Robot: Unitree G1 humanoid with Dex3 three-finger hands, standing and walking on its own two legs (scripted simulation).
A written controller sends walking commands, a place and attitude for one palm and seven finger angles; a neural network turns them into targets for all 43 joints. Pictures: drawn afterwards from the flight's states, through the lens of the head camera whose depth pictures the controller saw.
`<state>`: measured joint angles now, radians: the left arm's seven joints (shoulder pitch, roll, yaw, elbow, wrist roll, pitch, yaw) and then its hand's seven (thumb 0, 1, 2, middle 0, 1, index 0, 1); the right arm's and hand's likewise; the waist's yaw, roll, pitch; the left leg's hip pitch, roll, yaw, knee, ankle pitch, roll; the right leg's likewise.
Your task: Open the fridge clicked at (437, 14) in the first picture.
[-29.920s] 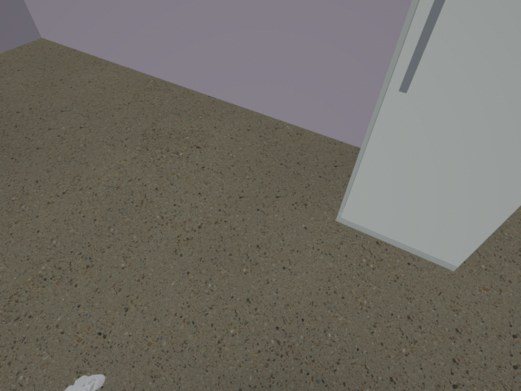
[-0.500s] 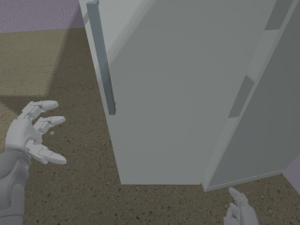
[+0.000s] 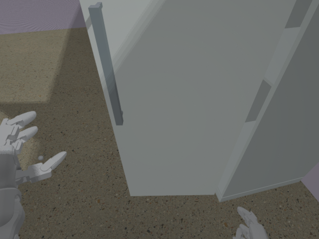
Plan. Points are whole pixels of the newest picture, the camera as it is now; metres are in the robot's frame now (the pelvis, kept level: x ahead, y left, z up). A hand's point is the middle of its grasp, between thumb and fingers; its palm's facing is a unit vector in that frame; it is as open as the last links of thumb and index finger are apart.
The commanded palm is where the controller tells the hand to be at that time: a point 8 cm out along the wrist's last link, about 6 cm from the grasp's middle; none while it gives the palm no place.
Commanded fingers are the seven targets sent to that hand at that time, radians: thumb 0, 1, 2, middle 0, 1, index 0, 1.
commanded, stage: draw the hand back to the body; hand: left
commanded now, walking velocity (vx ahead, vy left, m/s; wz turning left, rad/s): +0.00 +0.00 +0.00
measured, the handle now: (111, 74) +0.49 +0.20 +0.19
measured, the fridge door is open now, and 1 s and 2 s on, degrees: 77 77 77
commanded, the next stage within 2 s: step back with the hand held close in 0.60 s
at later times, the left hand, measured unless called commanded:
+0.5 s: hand (35, 167) +0.20 +0.27 +0.15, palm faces +0.49 -0.79 -0.35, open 7.5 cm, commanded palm +0.14 +0.30 +0.17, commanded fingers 0.00 0.90 0.90 -0.20 -0.30 -0.20 -0.30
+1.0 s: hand (32, 175) +0.18 +0.27 +0.15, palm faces +0.36 -0.81 -0.46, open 7.4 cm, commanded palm +0.12 +0.31 +0.17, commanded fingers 0.00 0.90 0.90 -0.20 -0.30 -0.20 -0.30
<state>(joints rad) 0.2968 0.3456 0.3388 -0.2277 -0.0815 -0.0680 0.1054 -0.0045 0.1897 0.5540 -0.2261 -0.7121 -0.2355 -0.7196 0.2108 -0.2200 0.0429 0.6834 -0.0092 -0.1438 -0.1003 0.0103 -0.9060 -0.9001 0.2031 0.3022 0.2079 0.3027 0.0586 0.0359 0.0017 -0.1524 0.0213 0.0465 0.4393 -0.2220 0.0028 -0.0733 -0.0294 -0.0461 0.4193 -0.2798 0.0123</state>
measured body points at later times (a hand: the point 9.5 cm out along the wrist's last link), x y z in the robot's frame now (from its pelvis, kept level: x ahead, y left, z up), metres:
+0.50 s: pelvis +0.01 +0.00 +0.00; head -0.01 -0.02 +0.45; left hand +0.17 +0.31 +0.17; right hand +0.20 -0.22 -0.08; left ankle +0.01 +0.12 -0.74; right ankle -0.03 -0.12 -0.74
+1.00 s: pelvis -0.02 +0.01 +0.00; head -0.01 +0.01 +0.45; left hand +0.16 +0.31 +0.17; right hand +0.17 -0.23 -0.08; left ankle +0.01 +0.12 -0.74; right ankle -0.03 -0.12 -0.74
